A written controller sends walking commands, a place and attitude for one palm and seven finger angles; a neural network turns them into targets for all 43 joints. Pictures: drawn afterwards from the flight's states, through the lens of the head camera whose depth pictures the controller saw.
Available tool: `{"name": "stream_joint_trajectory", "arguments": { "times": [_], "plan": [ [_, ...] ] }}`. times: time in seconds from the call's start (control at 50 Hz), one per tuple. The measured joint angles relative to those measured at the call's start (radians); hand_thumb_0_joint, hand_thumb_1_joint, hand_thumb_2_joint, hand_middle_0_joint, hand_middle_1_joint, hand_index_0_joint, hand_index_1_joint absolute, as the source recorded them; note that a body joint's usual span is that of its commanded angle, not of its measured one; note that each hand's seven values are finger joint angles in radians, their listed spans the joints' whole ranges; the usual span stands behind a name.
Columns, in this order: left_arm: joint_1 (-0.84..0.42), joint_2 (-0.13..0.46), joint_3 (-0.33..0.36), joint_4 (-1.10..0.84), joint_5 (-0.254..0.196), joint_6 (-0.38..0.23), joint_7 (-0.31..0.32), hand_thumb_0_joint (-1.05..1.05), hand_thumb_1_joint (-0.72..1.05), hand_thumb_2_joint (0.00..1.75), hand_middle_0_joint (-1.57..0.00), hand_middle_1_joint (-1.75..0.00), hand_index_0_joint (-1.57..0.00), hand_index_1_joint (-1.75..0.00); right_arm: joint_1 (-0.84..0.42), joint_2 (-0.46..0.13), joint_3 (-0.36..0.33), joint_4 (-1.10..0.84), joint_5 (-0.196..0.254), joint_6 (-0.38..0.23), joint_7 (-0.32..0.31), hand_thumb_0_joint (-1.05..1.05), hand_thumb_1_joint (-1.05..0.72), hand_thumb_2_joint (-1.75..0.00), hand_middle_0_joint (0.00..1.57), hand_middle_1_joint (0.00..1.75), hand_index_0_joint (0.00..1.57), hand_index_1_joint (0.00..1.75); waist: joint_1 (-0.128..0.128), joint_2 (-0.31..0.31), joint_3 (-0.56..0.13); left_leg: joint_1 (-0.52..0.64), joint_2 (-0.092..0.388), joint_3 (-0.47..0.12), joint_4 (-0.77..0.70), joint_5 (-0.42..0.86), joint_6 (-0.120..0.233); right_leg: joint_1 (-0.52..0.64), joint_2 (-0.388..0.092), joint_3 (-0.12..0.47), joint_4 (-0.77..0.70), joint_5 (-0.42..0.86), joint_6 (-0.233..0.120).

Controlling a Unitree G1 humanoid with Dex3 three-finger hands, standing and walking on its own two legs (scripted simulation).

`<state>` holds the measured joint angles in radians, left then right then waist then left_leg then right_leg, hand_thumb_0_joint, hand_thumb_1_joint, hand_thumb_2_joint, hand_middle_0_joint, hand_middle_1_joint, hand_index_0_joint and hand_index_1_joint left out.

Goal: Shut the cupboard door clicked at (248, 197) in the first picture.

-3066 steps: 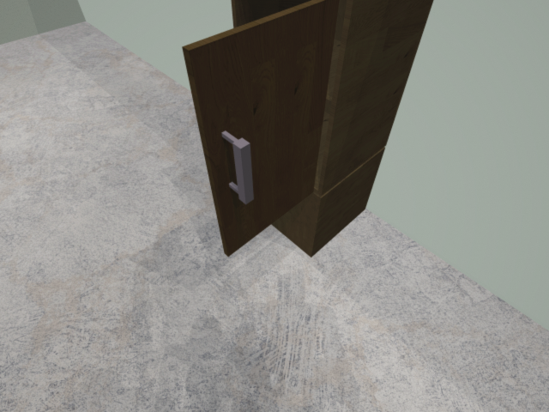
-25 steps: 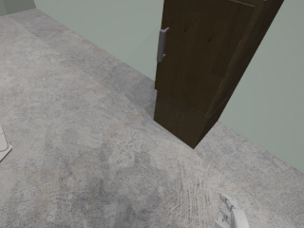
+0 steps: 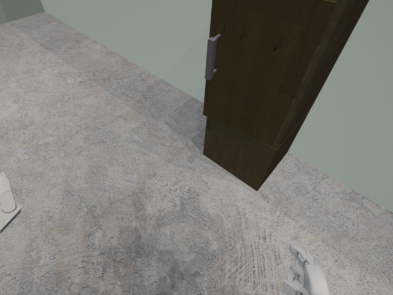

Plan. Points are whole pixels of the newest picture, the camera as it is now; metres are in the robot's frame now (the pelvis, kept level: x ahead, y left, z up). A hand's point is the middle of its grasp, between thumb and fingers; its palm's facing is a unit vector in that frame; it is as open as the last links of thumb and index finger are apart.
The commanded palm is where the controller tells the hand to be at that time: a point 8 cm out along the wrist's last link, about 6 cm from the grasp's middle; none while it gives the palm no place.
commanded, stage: stop stepping back and stand still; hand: left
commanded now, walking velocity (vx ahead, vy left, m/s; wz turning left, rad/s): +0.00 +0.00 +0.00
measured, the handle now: (213, 57) +0.92 -0.03 +0.00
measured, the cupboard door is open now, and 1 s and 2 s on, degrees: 8 8 8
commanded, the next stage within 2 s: let the arm hang, fingers relaxed in 0.54 s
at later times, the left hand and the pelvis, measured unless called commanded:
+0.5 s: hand out of the picture +0.17 +0.28 +0.16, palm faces +0.45 -0.78 -0.43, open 7.4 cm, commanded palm +0.11 +0.31 +0.18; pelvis -0.03 +0.01 +0.00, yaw +0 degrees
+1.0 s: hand out of the picture -0.02 +0.20 -0.18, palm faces -0.01 -0.98 -0.18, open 7.1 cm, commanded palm none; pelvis -0.05 +0.02 +0.00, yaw +0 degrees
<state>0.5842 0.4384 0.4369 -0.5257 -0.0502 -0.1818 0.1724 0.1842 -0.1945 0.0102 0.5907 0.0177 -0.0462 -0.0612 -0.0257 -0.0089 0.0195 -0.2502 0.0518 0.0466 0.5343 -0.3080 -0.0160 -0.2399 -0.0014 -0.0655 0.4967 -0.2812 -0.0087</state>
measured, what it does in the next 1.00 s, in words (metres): stands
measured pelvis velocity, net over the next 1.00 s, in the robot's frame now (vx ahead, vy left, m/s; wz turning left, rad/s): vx -0.05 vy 0.02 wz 0.00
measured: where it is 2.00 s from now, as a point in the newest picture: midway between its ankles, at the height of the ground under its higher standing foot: outside the picture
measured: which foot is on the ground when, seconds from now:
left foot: down 0.00-1.00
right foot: down 0.00-1.00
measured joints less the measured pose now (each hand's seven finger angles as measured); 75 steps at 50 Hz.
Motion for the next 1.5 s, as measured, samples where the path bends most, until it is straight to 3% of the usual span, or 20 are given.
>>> {"name": "stream_joint_trajectory", "arguments": {
  "times": [0.28,0.64,0.68,0.74,0.82,0.9,0.94,1.0,1.16,1.32,1.5],
  "plan": [
    [-0.03,-0.061,-0.039,0.058,0.008,0.021,0.006,0.02,0.89,0.9,-0.21,-0.3,-0.21,-0.3,0.04,-0.003,0.007,0.036,-0.004,-0.004,-0.013,0.01,-0.9,-0.9,0.2,0.3,0.2,0.3,0.033,0.009,-0.015,-0.004,-0.01,0.002,-0.014,0.031,0.014,0.002,-0.009,0.002,-0.026,0.038,0.01],
    [-0.038,-0.056,-0.039,0.067,0.014,0.014,0.0,0.02,0.89,0.9,-0.21,-0.3,-0.21,-0.3,0.044,0.005,0.015,0.03,-0.006,-0.023,-0.011,0.01,-0.9,-0.9,0.2,0.3,0.2,0.3,0.028,0.006,-0.026,-0.005,-0.023,0.009,-0.041,0.062,0.029,0.005,-0.02,0.008,-0.063,0.077,0.023],
    [-0.109,-0.042,-0.104,0.207,0.042,0.005,-0.044,0.01,0.89,0.9,-0.2,-0.3,-0.2,-0.3,0.031,-0.028,0.005,0.079,-0.008,-0.058,0.032,0.01,-0.9,-0.9,0.2,0.3,0.2,0.3,0.038,0.029,-0.034,-0.037,-0.029,-0.001,-0.009,0.056,0.032,-0.021,-0.028,-0.002,-0.031,0.067,0.025],
    [-0.248,-0.062,-0.248,0.569,0.067,0.112,-0.121,0.01,0.9,0.9,-0.2,-0.3,-0.2,-0.3,-0.017,-0.093,0.0,0.157,-0.023,-0.026,0.071,0.01,-0.9,-0.9,0.2,0.3,0.2,0.3,0.048,0.074,-0.042,-0.068,-0.043,0.002,0.036,0.041,0.044,-0.059,-0.045,0.002,0.031,0.042,0.032],
    [-0.333,-0.13,-0.386,1.012,0.08,0.214,-0.166,0.01,0.91,0.9,-0.2,-0.3,-0.19,-0.29,-0.056,-0.118,0.0,0.212,-0.037,0.022,0.081,0.01,-0.9,-0.9,0.2,0.3,0.2,0.3,0.017,0.073,-0.017,-0.066,-0.055,0.023,0.045,0.04,0.051,-0.082,-0.058,0.025,0.078,0.028,0.037],
    [-0.332,-0.216,-0.456,1.292,0.079,0.245,-0.174,0.02,0.91,0.9,-0.2,-0.3,-0.19,-0.29,-0.025,-0.101,0.004,0.267,-0.044,0.049,0.077,0.0,-0.9,-0.9,0.2,0.3,0.2,0.3,-0.002,0.018,0.018,-0.042,-0.054,0.032,0.017,0.055,0.046,-0.07,-0.056,0.034,0.067,0.035,0.033],
    [-0.318,-0.252,-0.46,1.386,0.075,0.241,-0.168,0.02,0.92,0.9,-0.2,-0.3,-0.2,-0.29,0.007,-0.087,0.005,0.31,-0.045,0.058,0.072,0.0,-0.9,-0.9,0.2,0.3,0.2,0.3,0.001,-0.008,0.029,-0.032,-0.048,0.029,0.0,0.064,0.042,-0.056,-0.049,0.03,0.044,0.046,0.029],
    [-0.3,-0.241,-0.434,1.484,0.073,0.226,-0.158,0.01,0.98,0.89,-0.21,-0.3,-0.2,-0.3,0.06,-0.059,0.005,0.382,-0.044,0.068,0.064,0.0,-0.9,-0.9,0.2,0.3,0.2,0.3,0.017,-0.032,0.04,-0.019,-0.038,0.015,-0.023,0.076,0.035,-0.03,-0.038,0.015,0.001,0.065,0.021],
    [-0.256,-0.21,-0.422,1.644,0.068,0.201,-0.162,0.01,0.94,0.9,-0.2,-0.3,-0.2,-0.3,0.128,-0.028,-0.008,0.498,-0.034,0.07,0.047,0.01,-0.9,-0.9,0.2,0.3,0.2,0.3,0.033,-0.005,0.045,0.028,-0.03,0.011,-0.076,0.095,0.031,0.03,-0.026,0.01,-0.079,0.099,0.017],
    [-0.281,-0.201,-0.416,1.677,0.069,0.192,-0.154,0.01,0.92,0.9,-0.2,-0.3,-0.2,-0.29,0.107,-0.013,-0.013,0.515,-0.033,0.059,0.045,0.0,-0.9,-0.9,0.2,0.3,0.2,0.3,0.027,0.028,0.024,0.058,-0.034,0.027,-0.106,0.106,0.034,0.046,-0.028,0.025,-0.092,0.105,0.02],
    [-0.354,-0.21,-0.417,1.645,0.072,0.181,-0.156,0.01,0.91,0.9,-0.2,-0.3,-0.2,-0.29,0.063,-0.013,-0.014,0.511,-0.035,0.049,0.049,0.0,-0.9,-0.9,0.2,0.3,0.2,0.3,0.023,0.026,-0.001,0.073,-0.038,0.033,-0.123,0.11,0.034,0.05,-0.032,0.031,-0.09,0.102,0.021]
  ]
}}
